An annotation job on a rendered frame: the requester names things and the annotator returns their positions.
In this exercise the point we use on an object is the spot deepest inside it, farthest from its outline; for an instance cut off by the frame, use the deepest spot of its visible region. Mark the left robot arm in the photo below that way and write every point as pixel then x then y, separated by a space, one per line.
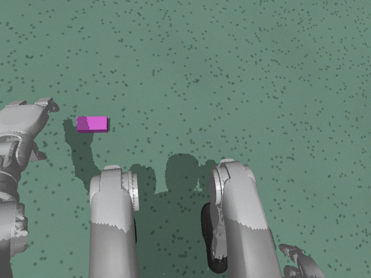
pixel 15 152

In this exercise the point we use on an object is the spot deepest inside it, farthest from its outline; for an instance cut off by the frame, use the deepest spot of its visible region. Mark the small box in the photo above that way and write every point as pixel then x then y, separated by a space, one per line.
pixel 92 124

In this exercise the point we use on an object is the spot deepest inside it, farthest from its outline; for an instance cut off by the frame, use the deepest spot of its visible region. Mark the left robot hand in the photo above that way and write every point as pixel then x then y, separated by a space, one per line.
pixel 28 119

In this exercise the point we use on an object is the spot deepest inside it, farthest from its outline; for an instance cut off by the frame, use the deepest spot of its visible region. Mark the right robot foot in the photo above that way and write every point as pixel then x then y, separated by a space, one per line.
pixel 215 265

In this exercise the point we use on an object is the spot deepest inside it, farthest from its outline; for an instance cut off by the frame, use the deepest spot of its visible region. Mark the right robot hand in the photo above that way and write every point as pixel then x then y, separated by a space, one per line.
pixel 307 267

